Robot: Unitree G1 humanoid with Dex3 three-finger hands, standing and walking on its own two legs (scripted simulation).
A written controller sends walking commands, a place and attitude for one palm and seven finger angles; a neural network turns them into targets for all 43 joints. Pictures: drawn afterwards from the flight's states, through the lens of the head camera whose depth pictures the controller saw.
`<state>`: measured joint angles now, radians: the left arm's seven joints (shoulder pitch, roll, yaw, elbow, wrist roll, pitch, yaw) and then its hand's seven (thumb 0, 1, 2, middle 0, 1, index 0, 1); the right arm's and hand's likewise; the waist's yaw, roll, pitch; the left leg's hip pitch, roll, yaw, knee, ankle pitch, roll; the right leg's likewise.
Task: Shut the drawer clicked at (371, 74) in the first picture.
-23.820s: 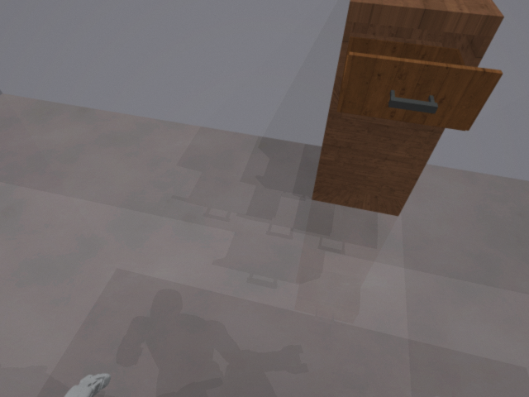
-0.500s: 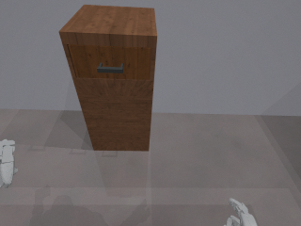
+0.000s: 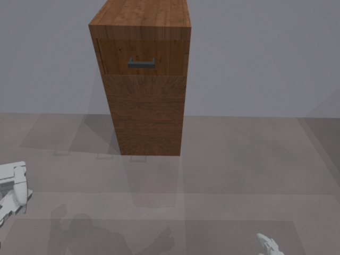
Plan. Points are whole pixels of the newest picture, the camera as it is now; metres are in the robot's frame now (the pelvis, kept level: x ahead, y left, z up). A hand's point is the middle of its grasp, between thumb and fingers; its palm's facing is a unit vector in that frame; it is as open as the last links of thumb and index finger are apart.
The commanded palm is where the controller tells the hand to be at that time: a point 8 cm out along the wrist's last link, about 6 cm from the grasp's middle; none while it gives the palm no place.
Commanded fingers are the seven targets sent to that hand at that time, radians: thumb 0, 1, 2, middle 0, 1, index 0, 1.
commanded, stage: stop stepping back and stand still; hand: left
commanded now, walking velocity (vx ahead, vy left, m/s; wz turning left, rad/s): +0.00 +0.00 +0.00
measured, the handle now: (141, 62) +0.91 +0.19 +0.01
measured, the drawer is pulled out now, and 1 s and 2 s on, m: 0.00 0.00 0.00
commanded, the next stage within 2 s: let the arm hang, fingers relaxed in 0.38 s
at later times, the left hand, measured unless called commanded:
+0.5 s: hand (27, 206) +0.17 +0.26 +0.13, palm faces +0.36 -0.84 -0.41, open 3.2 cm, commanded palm none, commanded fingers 0.00 0.90 0.90 -1.32 -1.51 -1.32 -1.51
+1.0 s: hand out of the picture -0.08 +0.21 -0.17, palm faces +0.03 -0.96 -0.27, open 4.6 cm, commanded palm none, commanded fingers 0.00 0.90 0.90 -0.32 -0.43 -0.32 -0.43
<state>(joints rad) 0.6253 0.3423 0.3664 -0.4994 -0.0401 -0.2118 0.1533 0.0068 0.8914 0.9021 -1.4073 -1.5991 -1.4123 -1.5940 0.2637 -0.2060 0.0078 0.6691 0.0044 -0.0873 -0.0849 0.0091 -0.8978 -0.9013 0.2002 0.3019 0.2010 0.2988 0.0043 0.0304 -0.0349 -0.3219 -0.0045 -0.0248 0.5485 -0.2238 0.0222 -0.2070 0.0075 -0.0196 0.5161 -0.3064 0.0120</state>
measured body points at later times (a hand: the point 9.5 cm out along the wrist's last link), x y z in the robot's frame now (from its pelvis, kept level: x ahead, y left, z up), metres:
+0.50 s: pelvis -0.03 +0.01 +0.00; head -0.02 +0.03 +0.45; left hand +0.14 +0.30 +0.16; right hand +0.13 -0.23 -0.08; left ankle +0.04 +0.10 -0.73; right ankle -0.02 -0.13 -0.73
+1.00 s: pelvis -0.04 -0.01 +0.00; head -0.02 +0.00 +0.45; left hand -0.08 +0.26 -0.15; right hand -0.01 -0.28 -0.14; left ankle +0.04 +0.10 -0.73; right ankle -0.03 -0.14 -0.73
